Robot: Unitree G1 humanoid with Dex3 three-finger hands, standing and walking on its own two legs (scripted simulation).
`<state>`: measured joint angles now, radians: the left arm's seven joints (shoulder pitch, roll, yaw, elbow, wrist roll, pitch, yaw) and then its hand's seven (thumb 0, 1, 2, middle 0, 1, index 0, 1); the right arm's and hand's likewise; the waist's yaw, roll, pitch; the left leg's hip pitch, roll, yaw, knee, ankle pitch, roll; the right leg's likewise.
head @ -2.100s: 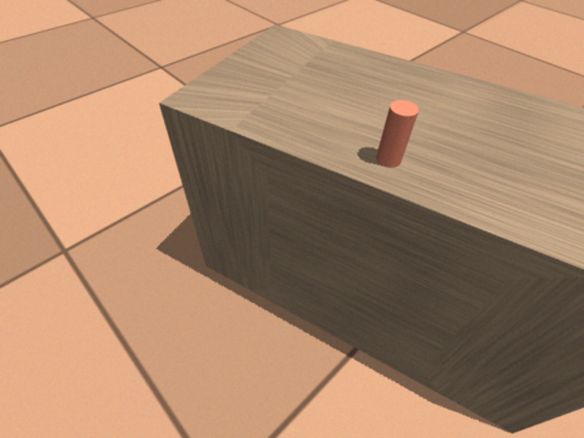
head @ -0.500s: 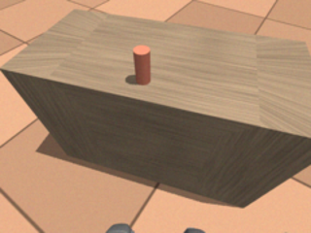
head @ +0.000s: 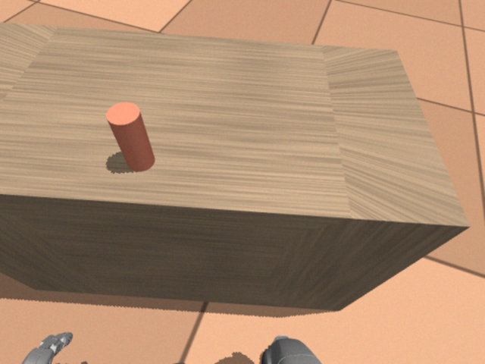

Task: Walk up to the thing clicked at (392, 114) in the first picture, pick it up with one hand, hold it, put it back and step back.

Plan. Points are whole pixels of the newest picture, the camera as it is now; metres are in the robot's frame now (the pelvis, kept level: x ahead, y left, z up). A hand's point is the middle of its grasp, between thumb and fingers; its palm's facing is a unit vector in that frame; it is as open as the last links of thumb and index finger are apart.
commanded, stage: walk up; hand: left
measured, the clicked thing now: (133, 139) +0.48 +0.19 +0.05
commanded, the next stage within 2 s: none
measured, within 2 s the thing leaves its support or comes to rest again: neither
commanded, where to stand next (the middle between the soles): +0.06 +0.01 m, yaw -4 degrees
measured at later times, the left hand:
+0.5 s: hand out of the picture +0.13 +0.24 -0.16, palm faces -0.09 -0.93 -0.35, open 7.4 cm
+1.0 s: hand out of the picture +0.09 +0.25 -0.14, palm faces -0.09 -0.94 -0.34, open 7.4 cm
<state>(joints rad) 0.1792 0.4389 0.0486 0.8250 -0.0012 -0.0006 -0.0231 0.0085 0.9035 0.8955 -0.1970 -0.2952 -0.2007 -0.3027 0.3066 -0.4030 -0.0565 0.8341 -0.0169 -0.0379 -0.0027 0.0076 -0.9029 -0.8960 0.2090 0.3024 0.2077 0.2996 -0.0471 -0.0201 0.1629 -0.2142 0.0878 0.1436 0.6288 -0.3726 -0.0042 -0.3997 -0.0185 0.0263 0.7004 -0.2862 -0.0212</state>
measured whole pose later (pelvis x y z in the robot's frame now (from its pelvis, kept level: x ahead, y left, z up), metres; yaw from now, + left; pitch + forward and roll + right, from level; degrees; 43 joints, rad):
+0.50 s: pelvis -0.01 -0.01 -0.01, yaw -4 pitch -3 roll +0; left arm 0.12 0.40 0.04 0.88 0.00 0.03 0.00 0.01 0.90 0.89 -0.20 -0.30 -0.20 -0.30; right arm 0.19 -0.37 -0.04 0.92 -0.03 0.00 0.00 0.01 -0.91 -0.90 0.21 0.30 0.21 0.30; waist -0.01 -0.04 0.14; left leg -0.32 0.06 0.00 0.73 -0.36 -0.02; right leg -0.43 0.05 0.06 0.91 -0.50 -0.03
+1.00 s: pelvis -0.02 +0.00 +0.01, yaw -5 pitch -2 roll +0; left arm 0.12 0.35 0.02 1.07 0.00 -0.01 -0.02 0.01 0.90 0.90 -0.20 -0.30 -0.20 -0.30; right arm 0.16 -0.35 0.00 1.07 -0.01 -0.02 0.02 0.01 -0.91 -0.90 0.21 0.30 0.21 0.30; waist 0.00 0.01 0.05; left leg -0.22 0.03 -0.01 0.49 -0.23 -0.03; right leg -0.22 -0.01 0.05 0.48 -0.23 0.02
